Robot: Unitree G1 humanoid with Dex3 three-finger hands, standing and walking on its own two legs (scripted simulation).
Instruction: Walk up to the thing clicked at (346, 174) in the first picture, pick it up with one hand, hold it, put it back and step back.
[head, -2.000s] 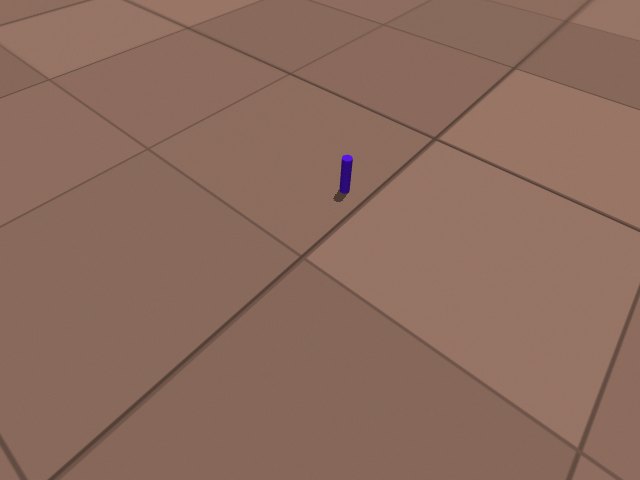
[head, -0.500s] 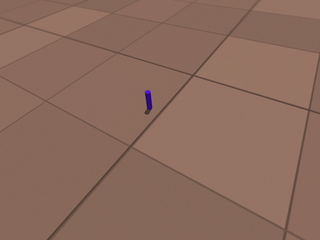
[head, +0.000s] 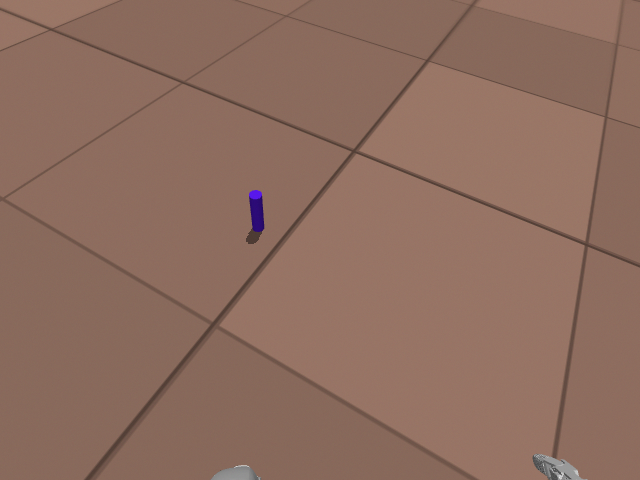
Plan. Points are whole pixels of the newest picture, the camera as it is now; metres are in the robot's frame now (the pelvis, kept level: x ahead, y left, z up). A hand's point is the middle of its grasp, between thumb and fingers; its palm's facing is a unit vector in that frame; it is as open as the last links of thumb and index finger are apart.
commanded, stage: walk up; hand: left
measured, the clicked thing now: (257, 211) +1.08 +0.24 -0.66
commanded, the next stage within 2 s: none
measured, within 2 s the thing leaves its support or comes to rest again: neither
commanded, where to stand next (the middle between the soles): +0.78 +0.00 m, yaw -2 degrees
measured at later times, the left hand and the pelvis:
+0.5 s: hand (176, 328) +0.33 +0.23 -0.10, palm faces -0.04 -0.91 -0.41, open 7.4 cm; pelvis +0.23 -0.04 +0.01, yaw -3 degrees
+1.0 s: hand (164, 253) +0.50 +0.30 -0.14, palm faces -0.06 -0.94 -0.34, open 7.4 cm; pelvis +0.43 +0.03 +0.02, yaw -1 degrees
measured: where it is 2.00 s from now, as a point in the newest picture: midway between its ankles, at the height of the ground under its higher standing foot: (310, 308)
